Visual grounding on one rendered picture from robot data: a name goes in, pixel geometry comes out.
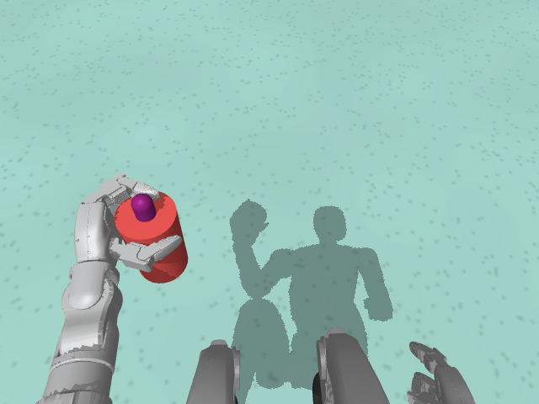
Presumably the bottle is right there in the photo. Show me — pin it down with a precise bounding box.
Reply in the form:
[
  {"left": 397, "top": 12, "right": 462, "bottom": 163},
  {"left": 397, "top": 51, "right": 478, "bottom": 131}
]
[{"left": 115, "top": 191, "right": 188, "bottom": 284}]

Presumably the right robot hand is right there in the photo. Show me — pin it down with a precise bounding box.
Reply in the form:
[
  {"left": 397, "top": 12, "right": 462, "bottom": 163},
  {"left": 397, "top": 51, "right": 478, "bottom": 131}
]
[{"left": 407, "top": 342, "right": 476, "bottom": 404}]

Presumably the left robot hand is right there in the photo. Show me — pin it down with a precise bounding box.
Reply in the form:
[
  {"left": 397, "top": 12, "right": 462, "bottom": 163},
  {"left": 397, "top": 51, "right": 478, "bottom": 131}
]
[{"left": 74, "top": 173, "right": 182, "bottom": 273}]

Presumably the left robot arm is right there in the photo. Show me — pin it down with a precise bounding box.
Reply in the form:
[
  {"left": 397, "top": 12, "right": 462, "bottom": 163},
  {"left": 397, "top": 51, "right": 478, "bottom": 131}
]
[{"left": 35, "top": 260, "right": 123, "bottom": 404}]

